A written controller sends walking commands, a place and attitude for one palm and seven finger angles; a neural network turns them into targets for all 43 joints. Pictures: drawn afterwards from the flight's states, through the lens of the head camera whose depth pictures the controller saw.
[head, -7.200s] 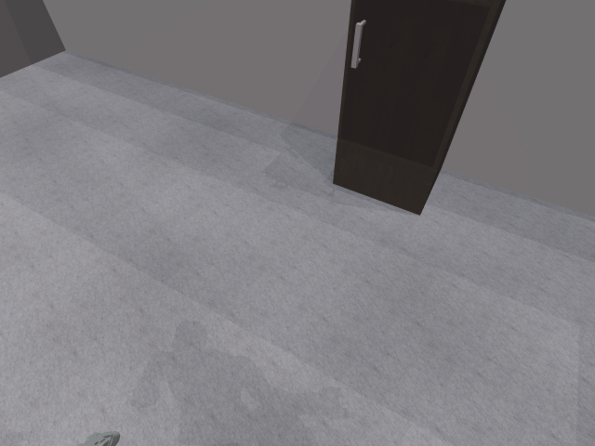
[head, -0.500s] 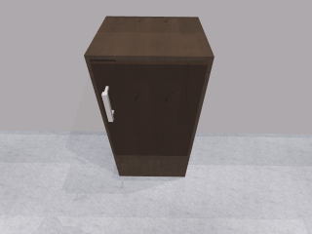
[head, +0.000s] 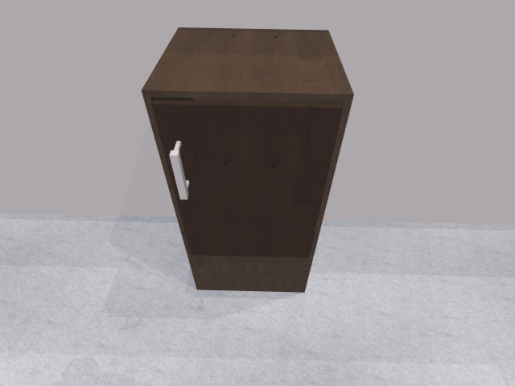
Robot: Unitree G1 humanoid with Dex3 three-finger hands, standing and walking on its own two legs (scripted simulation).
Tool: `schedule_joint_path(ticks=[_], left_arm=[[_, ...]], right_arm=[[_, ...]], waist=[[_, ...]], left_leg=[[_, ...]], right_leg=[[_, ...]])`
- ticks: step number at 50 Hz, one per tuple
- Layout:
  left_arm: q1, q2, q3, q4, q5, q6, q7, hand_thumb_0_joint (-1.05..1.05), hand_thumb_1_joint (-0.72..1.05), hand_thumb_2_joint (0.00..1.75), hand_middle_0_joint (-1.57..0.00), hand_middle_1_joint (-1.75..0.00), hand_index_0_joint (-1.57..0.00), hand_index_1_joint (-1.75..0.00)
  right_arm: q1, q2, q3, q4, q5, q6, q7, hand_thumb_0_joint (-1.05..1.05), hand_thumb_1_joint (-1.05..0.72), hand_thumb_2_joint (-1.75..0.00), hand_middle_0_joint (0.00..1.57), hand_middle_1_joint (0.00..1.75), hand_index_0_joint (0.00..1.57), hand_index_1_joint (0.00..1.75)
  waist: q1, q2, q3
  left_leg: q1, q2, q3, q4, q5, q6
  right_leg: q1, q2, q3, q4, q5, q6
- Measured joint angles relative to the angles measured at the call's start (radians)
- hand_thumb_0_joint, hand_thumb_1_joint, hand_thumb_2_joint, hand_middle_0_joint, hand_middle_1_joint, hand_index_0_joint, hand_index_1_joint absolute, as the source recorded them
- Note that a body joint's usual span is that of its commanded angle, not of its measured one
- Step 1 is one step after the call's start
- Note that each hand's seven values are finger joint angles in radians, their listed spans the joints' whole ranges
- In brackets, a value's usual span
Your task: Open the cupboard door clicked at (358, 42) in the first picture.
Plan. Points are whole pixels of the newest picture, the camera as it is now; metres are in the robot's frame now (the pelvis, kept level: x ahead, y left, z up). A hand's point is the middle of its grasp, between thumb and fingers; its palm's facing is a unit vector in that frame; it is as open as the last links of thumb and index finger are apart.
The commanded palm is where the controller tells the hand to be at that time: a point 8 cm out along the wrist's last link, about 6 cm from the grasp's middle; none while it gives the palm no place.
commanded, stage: shuffle to correct the standing spot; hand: left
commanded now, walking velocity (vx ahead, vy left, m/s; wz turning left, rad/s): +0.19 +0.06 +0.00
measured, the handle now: (181, 171) +0.60 +0.23 -0.04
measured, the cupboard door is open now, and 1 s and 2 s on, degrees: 0 0 0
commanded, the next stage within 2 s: come to a stop and stand still in 0.24 s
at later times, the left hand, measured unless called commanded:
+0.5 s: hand out of the picture +0.04 +0.18 -0.19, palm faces +0.13 -0.98 -0.15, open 7.4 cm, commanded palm none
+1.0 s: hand out of the picture +0.08 +0.19 -0.17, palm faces +0.03 -0.98 -0.20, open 7.3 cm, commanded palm none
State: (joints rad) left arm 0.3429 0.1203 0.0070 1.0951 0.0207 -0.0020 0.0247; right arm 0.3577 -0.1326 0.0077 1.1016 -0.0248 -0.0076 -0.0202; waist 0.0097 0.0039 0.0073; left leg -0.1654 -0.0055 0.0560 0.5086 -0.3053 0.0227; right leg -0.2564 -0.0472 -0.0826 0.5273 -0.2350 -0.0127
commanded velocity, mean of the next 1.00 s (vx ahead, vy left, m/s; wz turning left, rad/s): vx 0.01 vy -0.01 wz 0.00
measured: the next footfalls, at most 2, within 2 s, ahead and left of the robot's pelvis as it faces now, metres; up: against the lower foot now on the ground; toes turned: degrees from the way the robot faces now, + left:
left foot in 0.50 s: +0.14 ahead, +0.14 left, +0.00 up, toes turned +4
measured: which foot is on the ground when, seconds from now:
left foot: down 0.00-0.34, up 0.36-0.48, down 0.50-1.00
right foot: down 0.00-1.00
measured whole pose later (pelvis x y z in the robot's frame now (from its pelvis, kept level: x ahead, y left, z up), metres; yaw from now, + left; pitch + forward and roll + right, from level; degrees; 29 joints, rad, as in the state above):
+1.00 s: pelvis +0.06 +0.01 +0.00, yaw +0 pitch -1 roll +0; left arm 0.29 0.15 0.01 1.04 0.02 0.01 0.03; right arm 0.22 -0.16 -0.03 1.06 -0.02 0.00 -0.03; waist 0.00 0.00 0.03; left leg -0.27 0.04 0.09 0.48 -0.19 0.00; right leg -0.20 -0.03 -0.04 0.51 -0.30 0.00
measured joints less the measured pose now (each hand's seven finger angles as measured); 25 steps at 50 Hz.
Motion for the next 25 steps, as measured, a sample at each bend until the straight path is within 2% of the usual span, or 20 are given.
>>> schedule_joint_path(ticks=[9,11,14,15,16,18,21,23,25], left_arm=[[0.061,-0.007,0.025,0.002,0.0,0.001,-0.008,0.01,0.91,0.9,-0.2,-0.3,-0.2,-0.3],[0.067,-0.006,0.026,0.006,0.002,0.002,-0.011,0.01,0.91,0.9,-0.2,-0.3,-0.2,-0.3],[0.061,-0.006,0.025,0.007,0.006,-0.004,-0.013,0.01,0.91,0.9,-0.2,-0.3,-0.2,-0.3],[0.054,-0.007,0.026,0.005,0.006,-0.009,-0.013,0.01,0.91,0.9,-0.2,-0.3,-0.2,-0.3],[0.046,-0.011,0.027,0.001,0.005,-0.017,-0.013,0.01,0.91,0.9,-0.2,-0.3,-0.2,-0.3],[0.032,-0.014,0.031,-0.013,0.003,-0.043,-0.011,0.01,0.91,0.9,-0.2,-0.3,-0.2,-0.3],[0.018,-0.015,0.037,-0.034,0.008,-0.063,0.004,0.01,0.91,0.9,-0.2,-0.3,-0.2,-0.3],[0.018,-0.014,0.037,-0.04,0.01,-0.051,0.01,0.01,0.91,0.9,-0.2,-0.3,-0.2,-0.3],[0.023,-0.016,0.034,-0.038,0.005,-0.029,0.011,0.0,0.91,0.9,-0.2,-0.3,-0.2,-0.3]], right_arm=[[0.056,0.008,-0.009,-0.001,-0.001,-0.009,0.002,0.0,-0.91,-0.9,0.2,0.3,0.2,0.3],[0.067,0.011,-0.009,-0.002,0.001,-0.021,-0.001,0.0,-0.91,-0.9,0.2,0.3,0.19,0.3],[0.077,0.017,-0.007,-0.002,0.003,-0.037,-0.009,0.0,-0.91,-0.9,0.2,0.3,0.2,0.3],[0.08,0.019,-0.006,-0.001,0.005,-0.039,-0.011,0.0,-0.91,-0.9,0.2,0.3,0.2,0.3],[0.082,0.019,-0.005,0.001,0.007,-0.04,-0.012,0.0,-0.91,-0.9,0.2,0.3,0.2,0.3],[0.079,0.022,-0.006,0.006,0.009,-0.035,-0.008,0.0,-0.91,-0.9,0.2,0.3,0.2,0.3],[0.043,0.027,-0.012,0.005,0.009,-0.014,0.003,0.0,-0.91,-0.9,0.2,0.3,0.2,0.3],[0.006,0.026,-0.018,-0.011,0.012,-0.011,0.007,0.01,-0.91,-0.9,0.2,0.3,0.2,0.3],[-0.02,0.012,-0.017,-0.031,0.003,-0.018,-0.002,0.01,-0.92,-0.9,0.2,0.3,0.2,0.3]], waist=[[0.007,-0.027,-0.006],[0.007,-0.032,-0.006],[0.002,-0.026,0.002],[-0.001,-0.02,0.007],[-0.003,-0.006,0.012],[-0.003,0.009,0.016],[0.012,0.002,0.025],[0.016,-0.012,0.029],[0.014,-0.009,0.03]], left_leg=[[-0.016,-0.005,0.002,0.067,-0.063,0.007],[-0.002,-0.01,0.01,0.06,-0.072,0.013],[0.02,-0.013,0.021,0.05,-0.085,0.02],[0.024,-0.011,0.02,0.054,-0.092,0.02],[0.023,-0.005,0.013,0.069,-0.103,0.018],[-0.023,0.005,0.008,0.17,-0.128,0.019],[-0.141,0.006,0.009,0.364,-0.223,0.012],[-0.165,0.013,0.015,0.288,-0.162,0.004],[-0.144,0.031,0.01,0.118,0.004,-0.006]], right_leg=[[-0.019,-0.006,0.008,0.072,-0.065,0.0],[-0.02,-0.009,0.017,0.088,-0.084,-0.012],[-0.019,-0.005,0.01,0.104,-0.11,-0.032],[-0.011,-0.001,0.01,0.093,-0.088,-0.034],[-0.002,0.003,0.003,0.09,-0.086,-0.021],[0.009,0.005,-0.015,0.088,-0.103,0.005],[0.037,-0.012,-0.033,0.061,-0.106,0.012],[0.053,-0.027,-0.031,0.049,-0.104,0.023],[0.056,-0.028,-0.028,0.072,-0.122,0.04]])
